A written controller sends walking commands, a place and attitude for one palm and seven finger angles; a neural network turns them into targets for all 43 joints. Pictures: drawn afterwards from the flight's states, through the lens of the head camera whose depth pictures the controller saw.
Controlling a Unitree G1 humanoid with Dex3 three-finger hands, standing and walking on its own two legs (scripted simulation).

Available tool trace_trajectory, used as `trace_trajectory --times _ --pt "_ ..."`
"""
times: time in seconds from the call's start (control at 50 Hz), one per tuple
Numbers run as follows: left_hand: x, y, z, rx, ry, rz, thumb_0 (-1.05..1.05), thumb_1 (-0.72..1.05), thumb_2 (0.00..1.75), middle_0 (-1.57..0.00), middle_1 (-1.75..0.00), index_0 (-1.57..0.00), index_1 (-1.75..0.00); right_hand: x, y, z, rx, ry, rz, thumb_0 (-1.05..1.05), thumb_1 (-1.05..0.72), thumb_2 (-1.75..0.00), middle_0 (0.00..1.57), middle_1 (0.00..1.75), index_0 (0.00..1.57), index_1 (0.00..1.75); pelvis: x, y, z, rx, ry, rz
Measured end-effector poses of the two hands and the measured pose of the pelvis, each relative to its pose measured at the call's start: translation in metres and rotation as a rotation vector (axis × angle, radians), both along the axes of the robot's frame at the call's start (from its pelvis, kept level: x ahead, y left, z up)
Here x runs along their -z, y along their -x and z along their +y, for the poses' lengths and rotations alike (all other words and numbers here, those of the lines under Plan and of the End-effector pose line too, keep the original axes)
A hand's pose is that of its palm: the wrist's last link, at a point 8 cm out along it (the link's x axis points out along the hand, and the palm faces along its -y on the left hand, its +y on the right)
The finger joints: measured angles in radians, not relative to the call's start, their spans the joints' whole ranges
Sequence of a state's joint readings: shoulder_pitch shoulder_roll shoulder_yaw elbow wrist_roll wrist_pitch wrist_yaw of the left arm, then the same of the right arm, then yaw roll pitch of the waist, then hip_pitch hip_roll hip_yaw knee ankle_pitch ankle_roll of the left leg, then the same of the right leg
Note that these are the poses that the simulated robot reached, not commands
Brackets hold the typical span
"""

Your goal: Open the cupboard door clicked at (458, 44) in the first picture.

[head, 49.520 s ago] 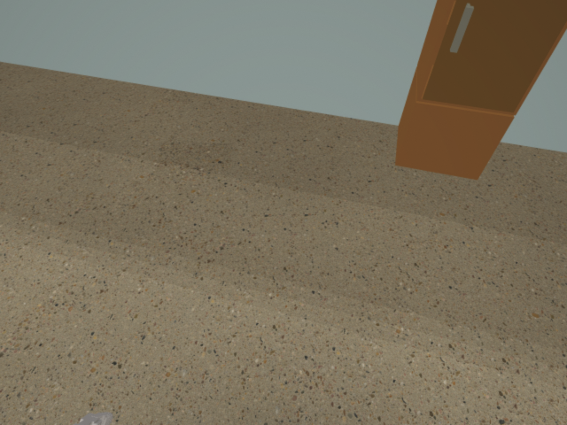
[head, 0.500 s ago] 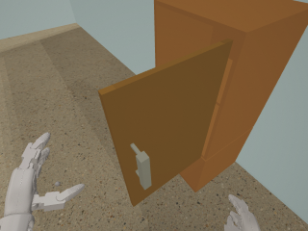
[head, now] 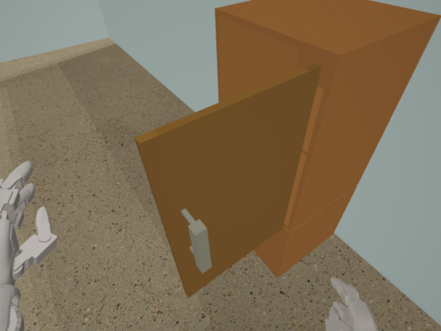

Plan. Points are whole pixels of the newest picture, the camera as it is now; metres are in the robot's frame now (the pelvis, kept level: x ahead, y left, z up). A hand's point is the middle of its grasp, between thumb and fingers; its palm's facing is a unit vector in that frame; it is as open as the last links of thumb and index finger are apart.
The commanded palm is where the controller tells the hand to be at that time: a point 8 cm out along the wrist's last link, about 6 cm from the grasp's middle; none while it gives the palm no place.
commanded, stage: draw the hand back to the body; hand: left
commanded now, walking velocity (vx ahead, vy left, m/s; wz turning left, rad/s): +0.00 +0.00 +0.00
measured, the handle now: (195, 240) +0.30 +0.10 -0.03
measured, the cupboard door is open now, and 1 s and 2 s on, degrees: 91 91 91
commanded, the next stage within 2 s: step back with the hand held close in 0.20 s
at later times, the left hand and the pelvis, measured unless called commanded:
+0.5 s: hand (58, 234) +0.19 +0.25 +0.16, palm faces +0.43 -0.78 -0.45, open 7.4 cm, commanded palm +0.13 +0.29 +0.17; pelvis -0.01 -0.01 +0.00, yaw -1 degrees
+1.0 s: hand (14, 283) +0.12 +0.28 +0.15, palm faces +0.44 -0.75 -0.50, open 7.4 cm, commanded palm +0.06 +0.31 +0.17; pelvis -0.08 +0.01 -0.02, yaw -1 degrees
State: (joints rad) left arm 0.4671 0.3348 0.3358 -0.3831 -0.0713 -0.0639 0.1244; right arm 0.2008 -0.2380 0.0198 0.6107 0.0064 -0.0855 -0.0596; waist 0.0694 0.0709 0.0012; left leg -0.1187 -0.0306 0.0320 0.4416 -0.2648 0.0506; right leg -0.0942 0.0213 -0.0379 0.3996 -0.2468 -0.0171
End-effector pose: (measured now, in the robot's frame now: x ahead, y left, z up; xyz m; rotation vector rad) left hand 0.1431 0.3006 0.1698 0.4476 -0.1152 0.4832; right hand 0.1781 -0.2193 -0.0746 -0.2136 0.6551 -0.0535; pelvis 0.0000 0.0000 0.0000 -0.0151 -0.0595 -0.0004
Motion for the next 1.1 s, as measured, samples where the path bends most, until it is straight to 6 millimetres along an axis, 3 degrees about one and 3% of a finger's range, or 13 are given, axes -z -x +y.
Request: trace_trajectory --times 0.32,0.44,0.64,0.86,1.1 --pt "0.0 0.005 -0.014 0.008 -0.001 0.001 0.01 0.89 0.9 -0.21 -0.3 -0.21 -0.3 0.003 0.008 -0.011 0.008 -0.006 0.006 0.01 -0.9 -0.89 0.2 0.3 0.2 0.3 -0.001 0.004 -0.013 0.002 -0.003 -0.018" --pt "-0.012 0.0 -0.012 0.029 -0.071 -0.036 0.01 0.89 0.9 -0.21 -0.3 -0.21 -0.3 0.001 0.01 -0.017 0.028 0.002 0.018 0.01 -0.9 -0.89 0.2 0.3 0.2 0.3 -0.001 0.008 -0.014 0.007 0.007 0.017" --pt "0.001 -0.005 -0.013 0.128 -0.106 0.056 0.01 0.89 0.9 -0.21 -0.3 -0.21 -0.3 0.0 0.039 -0.035 0.145 0.049 0.079 0.01 -0.9 -0.89 0.2 0.3 0.2 0.3 0.0 0.023 -0.003 0.032 -0.001 0.061" --pt "-0.006 0.031 0.004 0.138 -0.165 -0.021 0.01 0.89 0.9 -0.22 -0.3 -0.21 -0.31 -0.001 0.082 -0.021 0.153 0.079 0.081 0.01 -0.9 -0.89 0.2 0.3 0.2 0.3 0.007 0.057 0.01 0.031 0.001 0.057" --pt "-0.001 0.077 0.009 0.057 -0.171 -0.103 0.01 0.89 0.9 -0.22 -0.3 -0.21 -0.31 0.02 0.115 0.0 0.071 0.057 0.087 0.01 -0.9 -0.89 0.2 0.3 0.2 0.3 0.021 0.092 0.01 -0.004 0.007 0.04"
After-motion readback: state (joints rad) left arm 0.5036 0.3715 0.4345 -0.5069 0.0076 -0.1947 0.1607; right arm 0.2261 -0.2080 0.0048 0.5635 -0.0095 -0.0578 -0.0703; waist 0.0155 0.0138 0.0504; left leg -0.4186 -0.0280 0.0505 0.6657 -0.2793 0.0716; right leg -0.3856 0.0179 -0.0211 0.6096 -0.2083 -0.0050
